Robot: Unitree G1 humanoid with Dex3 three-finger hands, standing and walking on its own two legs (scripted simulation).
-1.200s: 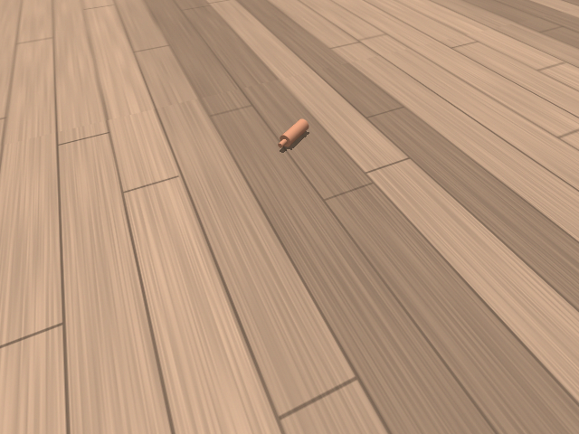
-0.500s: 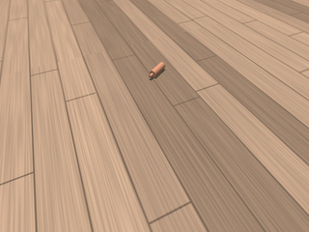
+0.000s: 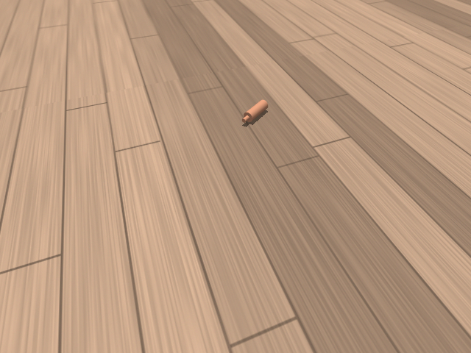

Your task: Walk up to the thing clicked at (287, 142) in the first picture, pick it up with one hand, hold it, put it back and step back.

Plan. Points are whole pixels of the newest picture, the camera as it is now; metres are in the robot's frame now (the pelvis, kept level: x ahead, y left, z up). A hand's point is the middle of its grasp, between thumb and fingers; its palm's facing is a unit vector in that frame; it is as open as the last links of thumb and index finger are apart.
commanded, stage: walk up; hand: left
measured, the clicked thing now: (254, 112) +1.75 -0.18 -0.74
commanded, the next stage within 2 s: none
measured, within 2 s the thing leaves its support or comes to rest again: neither
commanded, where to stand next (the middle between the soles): +1.69 -0.63 m, yaw +51 degrees
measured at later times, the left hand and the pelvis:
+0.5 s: hand out of the picture +0.16 +0.33 -0.16, palm faces +0.28 -0.93 -0.23, open 7.4 cm; pelvis +0.17 +0.03 +0.00, yaw +18 degrees
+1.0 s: hand (135, 258) +0.36 +0.24 -0.14, palm faces +0.50 -0.80 -0.33, open 7.4 cm; pelvis +0.46 -0.03 -0.01, yaw +31 degrees
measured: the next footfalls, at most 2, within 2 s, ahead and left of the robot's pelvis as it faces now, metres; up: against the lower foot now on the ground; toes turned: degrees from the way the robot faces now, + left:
left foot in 0.20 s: +0.15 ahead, +0.16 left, +0.00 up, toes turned +17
right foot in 0.70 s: +0.51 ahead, -0.10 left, +0.00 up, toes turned +21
